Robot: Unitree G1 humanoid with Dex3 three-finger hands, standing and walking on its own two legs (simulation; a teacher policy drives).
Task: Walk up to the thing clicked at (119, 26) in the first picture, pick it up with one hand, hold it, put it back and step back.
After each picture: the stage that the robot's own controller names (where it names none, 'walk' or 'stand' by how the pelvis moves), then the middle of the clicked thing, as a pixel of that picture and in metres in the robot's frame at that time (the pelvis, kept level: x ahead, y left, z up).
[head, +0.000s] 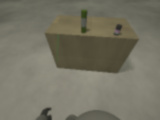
stand; (117, 30) +1.02 -0.27 +0.03
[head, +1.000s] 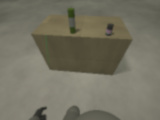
walk; (109, 29) +0.94 -0.12 +0.06
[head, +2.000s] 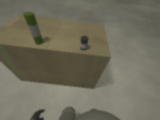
walk; (83, 43) +0.64 +0.11 +0.06
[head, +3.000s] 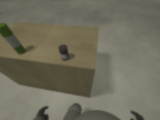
stand; (64, 53) +0.48 +0.25 +0.06
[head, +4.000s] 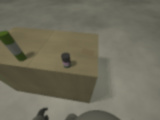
stand; (66, 60) +0.45 +0.22 +0.03
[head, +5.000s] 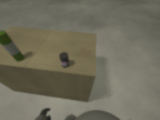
stand; (64, 60) +0.46 +0.23 +0.03
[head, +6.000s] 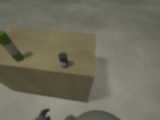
stand; (63, 60) +0.45 +0.24 +0.03
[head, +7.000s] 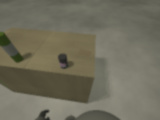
stand; (63, 61) +0.44 +0.24 +0.03
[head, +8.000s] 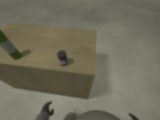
rise first; (63, 58) +0.45 +0.24 +0.03
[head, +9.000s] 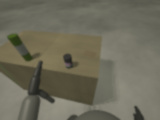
rise first; (68, 61) +0.45 +0.23 +0.03
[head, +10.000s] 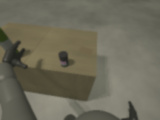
go down; (64, 59) +0.45 +0.21 +0.04
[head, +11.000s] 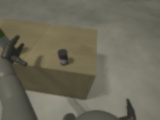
go down; (63, 57) +0.45 +0.21 +0.05
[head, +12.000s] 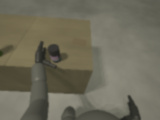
close in; (55, 53) +0.44 +0.23 +0.08
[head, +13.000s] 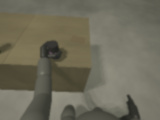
lift; (54, 50) +0.47 +0.23 +0.08
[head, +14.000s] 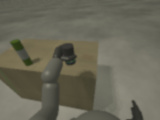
lift; (69, 54) +0.34 +0.15 +0.25
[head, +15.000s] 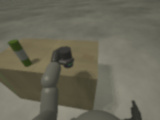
hold; (66, 57) +0.34 +0.17 +0.22
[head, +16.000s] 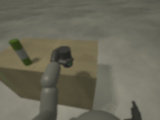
hold; (66, 57) +0.34 +0.17 +0.22
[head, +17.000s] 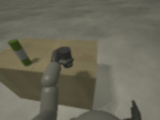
hold; (66, 57) +0.34 +0.17 +0.22
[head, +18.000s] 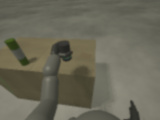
crouch; (65, 51) +0.39 +0.18 +0.23
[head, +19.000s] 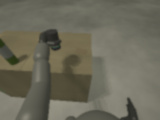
lower; (54, 40) +0.47 +0.24 +0.23
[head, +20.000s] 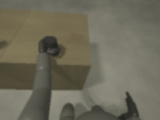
lower; (53, 46) +0.49 +0.23 +0.09
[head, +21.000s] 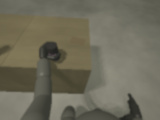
lower; (53, 52) +0.45 +0.24 +0.09
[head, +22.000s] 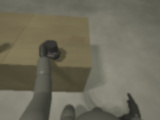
lower; (53, 50) +0.46 +0.23 +0.09
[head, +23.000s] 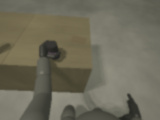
lower; (53, 50) +0.46 +0.24 +0.09
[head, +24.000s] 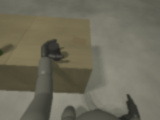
open; (55, 52) +0.46 +0.23 +0.08
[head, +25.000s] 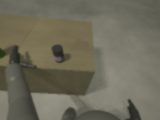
sink last; (58, 54) +0.44 +0.22 +0.08
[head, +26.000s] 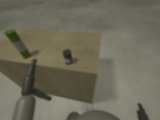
stand; (68, 57) +0.48 +0.24 +0.06
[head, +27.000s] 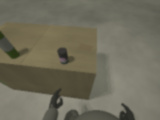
stand; (63, 56) +0.45 +0.23 +0.07
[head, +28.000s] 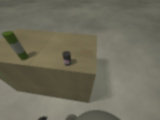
stand; (67, 58) +0.49 +0.23 +0.03
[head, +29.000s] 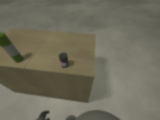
stand; (64, 60) +0.45 +0.24 +0.03
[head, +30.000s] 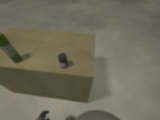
stand; (63, 61) +0.45 +0.24 +0.03
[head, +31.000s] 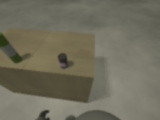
stand; (63, 61) +0.44 +0.24 +0.03
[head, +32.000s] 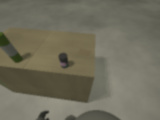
stand; (63, 60) +0.45 +0.24 +0.03
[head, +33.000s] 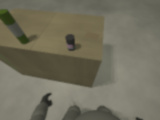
walk; (70, 43) +0.55 +0.18 +0.06
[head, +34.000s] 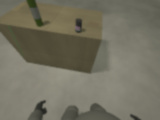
walk; (78, 25) +0.83 +0.19 +0.04
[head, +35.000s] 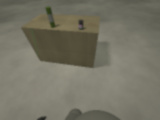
stand; (80, 24) +1.12 +0.24 +0.04
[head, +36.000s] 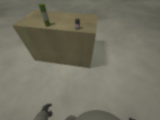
stand; (77, 24) +1.07 +0.23 +0.03
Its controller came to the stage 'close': yes
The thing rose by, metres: 0.21
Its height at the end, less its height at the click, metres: +0.00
